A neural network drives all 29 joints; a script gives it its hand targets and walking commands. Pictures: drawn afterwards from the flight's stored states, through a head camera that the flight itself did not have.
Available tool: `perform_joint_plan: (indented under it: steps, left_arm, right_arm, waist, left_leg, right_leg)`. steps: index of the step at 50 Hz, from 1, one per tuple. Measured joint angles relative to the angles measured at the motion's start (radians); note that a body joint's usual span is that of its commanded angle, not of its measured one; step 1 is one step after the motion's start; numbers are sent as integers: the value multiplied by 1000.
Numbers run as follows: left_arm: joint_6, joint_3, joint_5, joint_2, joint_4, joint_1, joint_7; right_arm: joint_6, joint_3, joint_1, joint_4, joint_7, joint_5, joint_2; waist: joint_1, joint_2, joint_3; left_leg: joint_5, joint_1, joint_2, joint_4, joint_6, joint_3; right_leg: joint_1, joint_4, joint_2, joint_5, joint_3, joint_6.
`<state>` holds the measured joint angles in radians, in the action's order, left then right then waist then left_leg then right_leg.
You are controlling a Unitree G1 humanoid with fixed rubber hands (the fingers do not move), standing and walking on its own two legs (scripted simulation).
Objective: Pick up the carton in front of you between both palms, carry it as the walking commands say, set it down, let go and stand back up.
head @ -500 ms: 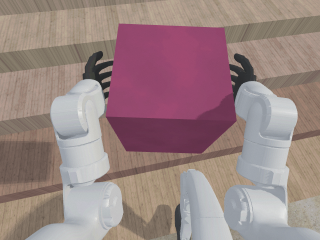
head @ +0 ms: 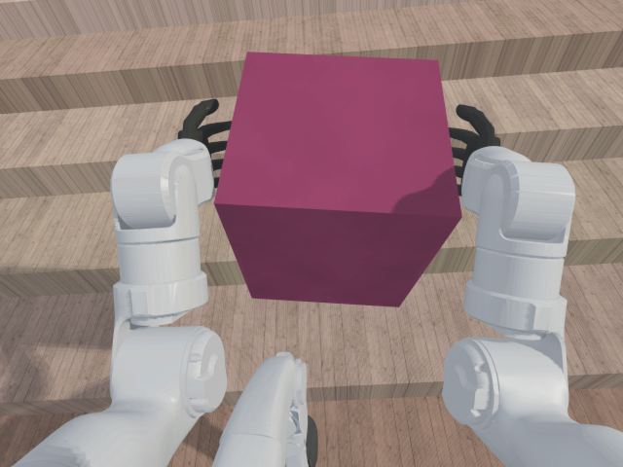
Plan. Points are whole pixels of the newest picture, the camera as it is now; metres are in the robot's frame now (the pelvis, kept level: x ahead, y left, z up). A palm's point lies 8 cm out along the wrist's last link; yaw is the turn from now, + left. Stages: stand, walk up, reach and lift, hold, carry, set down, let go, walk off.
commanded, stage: carry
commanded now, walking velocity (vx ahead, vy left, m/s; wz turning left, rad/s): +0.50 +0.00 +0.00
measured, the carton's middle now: (332, 195) +0.41 +0.03 +0.13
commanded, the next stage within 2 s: none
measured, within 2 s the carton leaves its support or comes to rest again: neither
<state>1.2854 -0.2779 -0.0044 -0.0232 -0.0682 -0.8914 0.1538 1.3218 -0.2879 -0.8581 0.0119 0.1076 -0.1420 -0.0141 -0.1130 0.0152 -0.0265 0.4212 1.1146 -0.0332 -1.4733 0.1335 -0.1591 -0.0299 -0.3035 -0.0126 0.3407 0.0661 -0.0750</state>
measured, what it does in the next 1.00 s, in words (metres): climbs: left foot 0.13 m higher, then right foot 0.12 m higher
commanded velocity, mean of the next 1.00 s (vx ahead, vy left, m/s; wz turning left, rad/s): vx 0.04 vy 0.00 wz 0.00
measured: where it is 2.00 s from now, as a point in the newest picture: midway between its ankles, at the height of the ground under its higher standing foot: (360, 326)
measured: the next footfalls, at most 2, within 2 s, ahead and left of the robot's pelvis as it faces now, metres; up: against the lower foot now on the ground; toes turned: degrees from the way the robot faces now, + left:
left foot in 0.04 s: +0.25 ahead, +0.09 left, +0.13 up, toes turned +6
right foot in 0.34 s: +0.30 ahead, -0.10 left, +0.25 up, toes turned -4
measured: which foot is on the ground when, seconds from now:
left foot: up 0.00-0.02, down 0.04-0.50, up 0.52-0.74, down 0.76-1.00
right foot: down 0.00-0.06, up 0.08-0.32, down 0.34-0.38, up 0.40-0.48, down 0.50-0.76, up 0.78-1.00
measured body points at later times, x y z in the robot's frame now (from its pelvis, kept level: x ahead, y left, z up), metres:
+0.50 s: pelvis +0.29 -0.01 +0.14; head +0.34 -0.01 +0.59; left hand +0.70 +0.13 +0.30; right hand +0.69 -0.17 +0.31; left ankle +0.22 +0.08 -0.58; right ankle +0.24 -0.10 -0.60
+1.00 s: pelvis +0.50 +0.01 +0.24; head +0.58 -0.02 +0.68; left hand +0.90 +0.07 +0.30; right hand +0.83 -0.22 +0.28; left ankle +0.53 +0.04 -0.49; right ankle +0.46 -0.11 -0.35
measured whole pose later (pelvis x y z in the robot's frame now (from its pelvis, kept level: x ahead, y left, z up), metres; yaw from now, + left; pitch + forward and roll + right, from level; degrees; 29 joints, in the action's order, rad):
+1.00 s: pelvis +0.50 +0.01 +0.24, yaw -4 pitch +4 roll -1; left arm 1.18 -0.32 -0.17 0.10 -0.07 -0.65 0.08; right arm 1.16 -0.20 -0.66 -0.16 0.15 -0.03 -0.02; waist 0.18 -0.06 0.12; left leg 0.24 0.39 0.07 -0.56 0.15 -0.14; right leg -0.70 -1.45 0.05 0.42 -0.04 -0.02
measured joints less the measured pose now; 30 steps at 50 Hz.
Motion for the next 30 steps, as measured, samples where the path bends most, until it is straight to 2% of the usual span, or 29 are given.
perform_joint_plan:
  steps: [2, 3, 4, 5, 7, 8, 9, 11, 14, 17, 18, 20, 22, 23, 25, 26, 28, 30]
  left_arm:
    - [27, -7, -9, -14, -46, -16, -13]
    - [43, -8, -15, -22, -62, -13, -20]
    - [59, -15, -20, -31, -75, -12, -27]
    - [68, -22, -28, -40, -91, -18, -33]
    - [76, -41, -49, -42, -123, -27, -47]
    - [82, -52, -63, -32, -128, -25, -49]
    - [91, -62, -78, -20, -123, -21, -50]
    - [109, -80, -104, 1, -99, -22, -50]
    - [119, -96, -122, 10, -55, -49, -50]
    - [116, -99, -121, -2, -47, -78, -51]
    - [110, -96, -119, -3, -52, -76, -51]
    - [107, -90, -114, -7, -63, -66, -51]
    - [104, -79, -105, -15, -78, -63, -51]
    - [100, -69, -102, -13, -84, -60, -50]
    - [95, -43, -100, -3, -81, -59, -44]
    - [92, -32, -101, 1, -71, -66, -40]
    - [74, -15, -93, 12, -67, -84, -23]
    - [61, -2, -79, 23, -56, -62, -9]
  right_arm:
    - [25, 16, -22, -58, 0, 23, 17]
    - [34, 31, -26, -88, 11, 33, 20]
    - [42, 45, -34, -119, 17, 41, 22]
    - [47, 60, -50, -149, 25, 51, 27]
    - [45, 81, -61, -198, 42, 76, 37]
    - [47, 89, -55, -210, 46, 92, 43]
    - [50, 94, -49, -216, 50, 109, 51]
    - [56, 99, -52, -216, 60, 142, 67]
    - [50, 85, -93, -211, 68, 162, 78]
    - [35, 49, -136, -221, 67, 144, 65]
    - [31, 36, -140, -226, 64, 131, 57]
    - [28, 15, -141, -239, 59, 106, 40]
    - [32, 3, -136, -238, 54, 87, 29]
    - [36, -3, -127, -228, 51, 80, 28]
    - [47, -20, -115, -200, 44, 77, 36]
    - [49, -27, -119, -184, 39, 79, 45]
    - [42, -46, -128, -165, 27, 80, 62]
    - [40, -67, -123, -156, 22, 72, 59]
  waist:
    - [47, -10, -39]
    - [83, -7, -50]
    - [124, -4, -49]
    - [161, -4, -34]
    - [219, 1, -5]
    - [241, 2, 8]
    - [258, -1, 21]
    - [275, -10, 51]
    - [275, -32, 90]
    - [249, -25, 80]
    - [240, -31, 64]
    - [218, -42, 27]
    - [199, -35, 4]
    - [185, -27, -1]
    - [144, -3, -4]
    - [114, 7, -3]
    - [62, 34, 1]
    - [9, 32, 3]
  left_leg:
    - [-96, -101, 20, 228, 16, -37]
    - [-51, -195, 42, 314, 22, -49]
    - [-114, -281, 57, 397, 22, -56]
    - [-124, -323, 63, 418, 17, -60]
    - [-92, -407, 77, 472, 14, -60]
    - [-85, -456, 85, 518, 11, -55]
    - [-86, -506, 89, 571, 4, -48]
    - [-105, -603, 86, 682, -13, -35]
    - [-127, -715, 61, 814, -21, -10]
    - [-131, -786, 40, 903, -38, 4]
    - [-129, -802, 30, 927, -45, 15]
    - [-141, -824, 8, 976, -53, 30]
    - [-188, -817, -4, 969, -63, 44]
    - [-221, -801, -5, 932, -63, 49]
    - [-281, -750, -2, 760, -63, 52]
    - [-169, -691, 9, 576, -71, 71]
    - [138, -508, 81, 79, -81, 126]
    - [308, -321, 137, -321, -62, 147]
  right_leg:
    - [48, 9, -10, -39, 8, -9]
    - [42, -54, -23, -67, 13, -13]
    - [-6, -200, -40, -111, 13, -8]
    - [-107, -462, -34, -116, -31, 14]
    - [-329, -1010, 31, -101, -131, 28]
    - [-421, -1201, 56, -97, -149, 18]
    - [-503, -1331, 71, -97, -151, 4]
    - [-647, -1441, 72, -96, -135, -21]
    - [-788, -1328, 41, -60, -77, -34]
    - [-842, -1098, 6, -90, -22, -35]
    - [-823, -1083, 4, -91, -1, -42]
    - [-739, -1003, 18, -39, 22, -30]
    - [-605, -761, 36, -44, 27, -13]
    - [-505, -578, 40, -123, 26, -2]
    - [-261, -172, 41, -304, 24, 23]
    - [-190, -68, 46, -233, 15, 21]
    - [-154, -26, 38, -103, -4, 5]
    - [-135, -19, 39, -53, -21, -1]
